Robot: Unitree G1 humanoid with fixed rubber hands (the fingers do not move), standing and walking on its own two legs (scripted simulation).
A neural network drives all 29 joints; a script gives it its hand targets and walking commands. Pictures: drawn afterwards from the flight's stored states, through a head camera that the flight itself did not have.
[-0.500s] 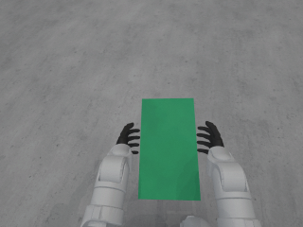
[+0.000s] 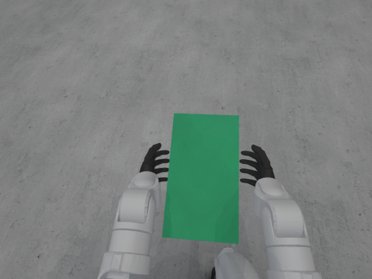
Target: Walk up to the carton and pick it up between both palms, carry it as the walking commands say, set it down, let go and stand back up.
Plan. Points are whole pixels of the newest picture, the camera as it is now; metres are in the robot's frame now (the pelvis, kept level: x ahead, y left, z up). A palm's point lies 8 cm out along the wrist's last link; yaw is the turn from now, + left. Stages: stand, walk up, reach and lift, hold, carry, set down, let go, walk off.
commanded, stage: carry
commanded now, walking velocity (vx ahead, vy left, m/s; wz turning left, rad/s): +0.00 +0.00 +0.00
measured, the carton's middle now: (203, 180) +0.37 -0.03 -0.11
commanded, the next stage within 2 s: none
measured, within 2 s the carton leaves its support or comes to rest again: neither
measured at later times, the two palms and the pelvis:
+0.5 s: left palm (146, 77) +0.60 +0.11 +0.06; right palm (234, 73) +0.60 -0.13 +0.05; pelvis +0.29 -0.01 +0.02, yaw +2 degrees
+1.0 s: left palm (158, 36) +0.89 +0.09 +0.01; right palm (223, 19) +0.91 -0.15 +0.03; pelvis +0.59 -0.05 +0.01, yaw +5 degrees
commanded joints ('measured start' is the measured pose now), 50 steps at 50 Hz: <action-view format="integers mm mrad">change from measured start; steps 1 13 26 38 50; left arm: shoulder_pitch -340 -621 -429 -633 -618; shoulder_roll -1000 -1073 -1062 -1084 -1054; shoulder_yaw -486 -700 -508 -605 -684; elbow -86 -325 -126 -272 -482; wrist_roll -192 -310 -235 -345 -329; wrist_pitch -106 -110 -70 -116 -119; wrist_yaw -249 -254 -258 -265 -230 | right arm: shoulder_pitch -606 -476 -671 -551 -497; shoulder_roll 1061 1158 1113 1150 1096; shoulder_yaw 689 578 640 584 625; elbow -96 -1 -113 -40 -137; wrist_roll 302 227 279 241 282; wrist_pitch -68 -83 -42 -68 -63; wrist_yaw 323 301 290 273 296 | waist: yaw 100 27 96 3 102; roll -324 -22 -274 88 -50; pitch -751 -727 -428 -465 -558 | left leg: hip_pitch -301 319 -486 624 -676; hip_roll -119 132 -39 247 -43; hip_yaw -133 -148 72 -239 59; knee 490 -411 -31 -203 33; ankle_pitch -106 1138 -25 1665 32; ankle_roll -94 61 -22 105 -10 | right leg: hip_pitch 1039 497 1029 -172 1188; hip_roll -388 -160 -263 -12 -229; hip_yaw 527 98 216 -19 281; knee -119 111 -135 48 -40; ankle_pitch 1686 507 1508 -653 1336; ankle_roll -296 4 -109 24 -126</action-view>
